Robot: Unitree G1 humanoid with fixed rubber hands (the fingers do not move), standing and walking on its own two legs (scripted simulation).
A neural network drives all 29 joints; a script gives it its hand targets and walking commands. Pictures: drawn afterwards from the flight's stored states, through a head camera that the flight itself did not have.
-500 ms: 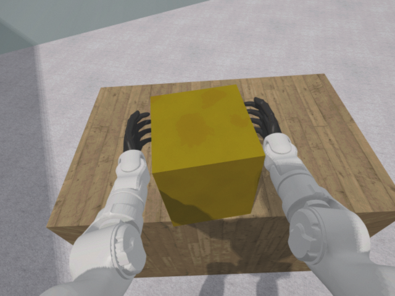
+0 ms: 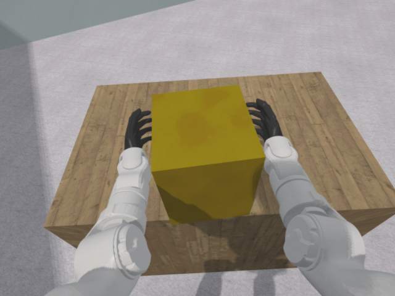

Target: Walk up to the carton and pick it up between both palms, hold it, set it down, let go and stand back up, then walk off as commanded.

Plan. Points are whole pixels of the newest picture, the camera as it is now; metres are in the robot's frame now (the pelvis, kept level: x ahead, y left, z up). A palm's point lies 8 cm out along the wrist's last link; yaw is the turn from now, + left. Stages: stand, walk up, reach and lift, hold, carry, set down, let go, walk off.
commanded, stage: reach and lift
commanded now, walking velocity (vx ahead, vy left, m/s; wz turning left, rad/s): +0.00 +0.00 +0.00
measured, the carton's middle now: (203, 158) +0.42 +0.05 +0.01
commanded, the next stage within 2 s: none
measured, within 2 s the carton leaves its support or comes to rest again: leaves its support in 0.60 s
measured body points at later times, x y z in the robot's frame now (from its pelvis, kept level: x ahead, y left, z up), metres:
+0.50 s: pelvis +0.00 +0.00 +0.00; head +0.03 +0.00 +0.45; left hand +0.41 +0.20 +0.08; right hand +0.44 -0.09 +0.08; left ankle -0.02 +0.14 -0.74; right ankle +0.02 -0.14 -0.74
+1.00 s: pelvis -0.02 +0.00 +0.00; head -0.03 -0.01 +0.45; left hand +0.38 +0.20 +0.11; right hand +0.41 -0.10 +0.11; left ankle -0.02 +0.14 -0.74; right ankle +0.02 -0.14 -0.74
